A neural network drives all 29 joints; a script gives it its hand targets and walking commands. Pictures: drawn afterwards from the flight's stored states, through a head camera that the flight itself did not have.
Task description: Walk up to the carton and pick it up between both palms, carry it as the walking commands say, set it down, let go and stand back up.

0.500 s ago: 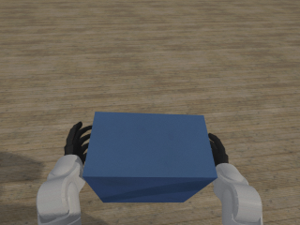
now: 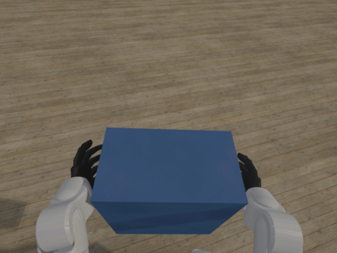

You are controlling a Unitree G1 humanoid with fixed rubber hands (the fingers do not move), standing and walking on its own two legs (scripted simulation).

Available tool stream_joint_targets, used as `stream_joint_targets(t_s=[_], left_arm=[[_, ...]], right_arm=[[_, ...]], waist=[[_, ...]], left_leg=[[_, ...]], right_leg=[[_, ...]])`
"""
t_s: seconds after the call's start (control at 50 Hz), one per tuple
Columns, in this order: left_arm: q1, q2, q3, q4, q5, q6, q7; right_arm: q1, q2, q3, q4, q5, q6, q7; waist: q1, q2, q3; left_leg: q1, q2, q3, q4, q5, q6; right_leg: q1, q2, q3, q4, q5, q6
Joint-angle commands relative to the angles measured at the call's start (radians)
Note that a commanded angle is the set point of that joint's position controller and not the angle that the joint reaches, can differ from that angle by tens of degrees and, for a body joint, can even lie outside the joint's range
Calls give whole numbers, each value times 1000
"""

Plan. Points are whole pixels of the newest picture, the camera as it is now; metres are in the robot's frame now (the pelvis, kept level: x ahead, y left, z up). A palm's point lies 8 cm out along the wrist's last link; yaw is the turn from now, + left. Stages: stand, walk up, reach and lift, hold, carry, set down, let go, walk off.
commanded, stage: carry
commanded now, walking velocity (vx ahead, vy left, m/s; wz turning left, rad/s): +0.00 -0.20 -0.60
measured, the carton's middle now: (166, 189) +0.26 +0.02 +0.02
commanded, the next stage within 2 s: none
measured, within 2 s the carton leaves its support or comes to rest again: neither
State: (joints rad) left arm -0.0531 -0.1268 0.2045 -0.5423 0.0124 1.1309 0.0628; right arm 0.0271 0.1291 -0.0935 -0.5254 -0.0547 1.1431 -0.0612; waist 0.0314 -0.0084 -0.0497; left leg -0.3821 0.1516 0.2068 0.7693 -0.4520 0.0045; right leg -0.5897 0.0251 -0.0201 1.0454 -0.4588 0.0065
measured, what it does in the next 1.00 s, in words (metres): steps to the right: right foot, then left foot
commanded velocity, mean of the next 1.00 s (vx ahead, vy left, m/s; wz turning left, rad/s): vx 0.00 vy -0.04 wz -0.12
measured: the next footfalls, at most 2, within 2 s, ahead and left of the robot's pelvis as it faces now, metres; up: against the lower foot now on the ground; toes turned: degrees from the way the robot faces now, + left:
right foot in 0.24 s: +0.05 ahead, -0.29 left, +0.00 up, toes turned -10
left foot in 0.44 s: +0.00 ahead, -0.09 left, +0.00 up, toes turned -2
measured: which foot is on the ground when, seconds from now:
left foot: down 0.00-0.24, up 0.26-0.42, down 0.44-1.00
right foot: up 0.00-0.22, down 0.24-0.46, up 0.48-0.68, down 0.70-1.00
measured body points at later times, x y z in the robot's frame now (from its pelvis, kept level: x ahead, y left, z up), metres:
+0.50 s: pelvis +0.00 -0.15 -0.01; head +0.02 -0.13 +0.44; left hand +0.29 -0.01 +0.08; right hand +0.21 -0.34 +0.06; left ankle -0.04 -0.07 -0.71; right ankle +0.01 -0.28 -0.71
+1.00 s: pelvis -0.04 -0.23 +0.00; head -0.05 -0.25 +0.45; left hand +0.25 -0.12 +0.11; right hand +0.16 -0.45 +0.07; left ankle -0.04 -0.09 -0.71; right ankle -0.04 -0.34 -0.71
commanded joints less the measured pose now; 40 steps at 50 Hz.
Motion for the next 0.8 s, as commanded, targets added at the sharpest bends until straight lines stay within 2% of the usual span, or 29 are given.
stream_joint_targets(t_s=[0.0, 0.02, 0.06, 0.08, 0.14, 0.18, 0.2, 0.22, 0.24, 0.26, 0.3, 0.32, 0.36, 0.4, 0.42, 0.44, 0.46, 0.48, 0.52, 0.54, 0.6, 0.64, 0.66, 0.68, 0.7, 0.72, 0.74, 0.76, 0.78], left_arm=[[-282, -728, -828, -97, -264, 20, -95], [-361, -727, -849, -119, -281, 21, -93], [-320, -720, -839, -96, -270, 36, -85], [-303, -712, -839, -97, -267, 36, -83], [-349, -723, -865, -143, -293, 41, -75], [-285, -716, -849, -98, -282, 51, -82], [-358, -724, -871, -155, -306, 42, -82], [-296, -696, -837, -100, -295, 49, -90], [-285, -677, -814, -77, -290, 47, -96], [-234, -663, -799, -66, -290, 39, -96], [-252, -747, -814, -91, -295, 19, -101], [-240, -755, -806, -80, -276, 12, -103], [-195, -761, -791, -42, -249, 8, -108], [-228, -778, -807, -42, -253, 8, -107], [-227, -745, -797, -54, -247, 4, -109], [-242, -752, -823, -92, -263, 3, -110], [-275, -709, -812, -108, -243, 9, -98], [-291, -707, -827, -95, -235, 19, -92], [-279, -730, -805, -60, -244, 33, -101], [-315, -745, -821, -86, -253, 25, -94], [-296, -719, -835, -78, -268, 38, -81], [-292, -747, -829, -90, -276, 30, -88], [-375, -746, -858, -125, -297, 29, -90], [-308, -715, -824, -65, -262, 38, -84], [-312, -718, -827, -82, -267, 34, -86], [-314, -702, -814, -64, -270, 37, -91], [-265, -696, -786, -10, -250, 43, -88], [-249, -687, -783, -30, -248, 39, -91], [-265, -693, -769, -1, -239, 36, -96]], right_arm=[[-375, 673, 649, -144, 290, -30, 71], [-369, 673, 625, -101, 272, -26, 74], [-409, 647, 628, -153, 272, -23, 64], [-420, 630, 636, -188, 277, -25, 65], [-392, 673, 634, -148, 276, -10, 63], [-399, 653, 653, -182, 278, -11, 61], [-359, 671, 637, -141, 254, -6, 64], [-366, 643, 642, -149, 244, 1, 52], [-369, 674, 674, -153, 256, -5, 49], [-378, 658, 715, -203, 275, 0, 53], [-457, 714, 739, -234, 323, -17, 67], [-447, 727, 741, -199, 325, -21, 74], [-449, 719, 738, -209, 313, -29, 72], [-445, 715, 722, -218, 307, -35, 73], [-404, 709, 723, -188, 305, -32, 79], [-377, 696, 701, -183, 298, -38, 82], [-373, 668, 703, -167, 305, -36, 83], [-375, 661, 676, -170, 297, -31, 85], [-380, 670, 672, -155, 284, -16, 90], [-431, 687, 675, -166, 305, -21, 94], [-372, 625, 616, -150, 271, -15, 82], [-457, 668, 682, -224, 310, -22, 84], [-417, 672, 649, -150, 282, -16, 79], [-421, 631, 654, -174, 282, -12, 76], [-411, 663, 673, -164, 293, -7, 78], [-385, 637, 674, -161, 272, 1, 71], [-412, 652, 694, -141, 283, 8, 64], [-401, 634, 703, -167, 291, 5, 70], [-459, 641, 704, -173, 293, -1, 67]], waist=[[-24, 220, -201], [-22, 276, -175], [-15, 283, -185], [-23, 260, -214], [-21, 364, -237], [-21, 339, -255], [-2, 277, -310], [5, 19, -260], [-16, -294, -255], [-17, -464, -297], [-17, -329, -350], [-13, -276, -353], [-1, -260, -342], [-29, -237, -298], [-38, -182, -323], [-44, 77, -326], [-39, 318, -280], [-40, 315, -255], [-41, 175, -168], [-36, 204, -146], [-29, 287, -237], [-30, 169, -314], [-23, 230, -298], [-28, 133, -298], [-33, 7, -343], [-35, -146, -343], [-33, -204, -375], [-35, -210, -373], [-37, -190, -320]], left_leg=[[378, 334, -141, -256, 881, 64], [340, 310, -94, -237, 863, 43], [297, 325, -54, -216, 799, 19], [303, 305, -47, -197, 816, 10], [312, 287, 24, -120, 788, -47], [299, 291, 27, -59, 719, -75], [277, 244, 63, 93, 602, -101], [142, 168, 49, 243, 297, -115], [-128, 33, 23, 406, -249, -136], [-211, -71, -52, 469, -429, -135], [-169, -62, -106, 329, -326, -119], [-115, -77, -110, 270, -296, -107], [-38, -110, -97, 142, -215, -80], [98, -101, -108, -192, -45, -37], [218, -40, -172, -274, 79, -18], [322, 164, -365, -349, 420, 30], [444, 343, -444, -315, 989, 103], [378, 343, -399, -304, 1128, 143], [272, 276, -272, -327, 846, 115], [282, 203, -191, -305, 878, 56], [360, 149, -132, -208, 1043, 25], [364, 155, -120, -155, 965, 25], [334, 122, -103, -125, 883, 5], [285, 101, -89, -72, 767, -23], [199, 32, -72, -23, 531, -53], [116, -24, -96, -8, 184, -58], [105, -55, -87, 4, -2, -66], [102, -79, -103, -53, -100, -57], [124, -56, -106, -130, -60, -47]], right_leg=[[-194, -158, -19, 144, -12, 43], [-165, -142, -55, 89, -6, 49], [-102, -173, -60, 12, 9, 52], [-79, -137, -114, -30, 11, 54], [-14, -128, -145, -188, 60, 55], [63, -105, -164, -318, 127, 52], [156, -96, -122, -486, 241, 44], [226, -77, -25, -535, 449, 25], [396, -245, 246, -557, 997, -16], [438, -310, 401, -550, 1247, -79], [495, -281, 305, -452, 1271, -128], [471, -252, 268, -466, 1218, -122], [414, -251, 280, -539, 873, -129], [335, -222, 240, -491, 771, -122], [225, -200, 192, -452, 664, -73], [96, -118, 71, -299, 554, -16], [-117, -39, -37, -164, 38, 8], [-92, -63, -52, -6, -103, 22], [-53, -95, -23, 18, -45, 22], [-22, -97, -44, -85, 3, 21], [51, -62, -128, -194, 33, 36], [138, -32, -150, -369, 141, 32], [201, -63, -106, -488, 271, 23], [292, -93, -64, -541, 583, 23], [404, -186, 60, -452, 1012, -19], [446, -243, 166, -457, 1156, -46], [476, -279, 220, -476, 1176, -66], [455, -277, 251, -520, 1050, -80], [408, -260, 217, -524, 941, -65]])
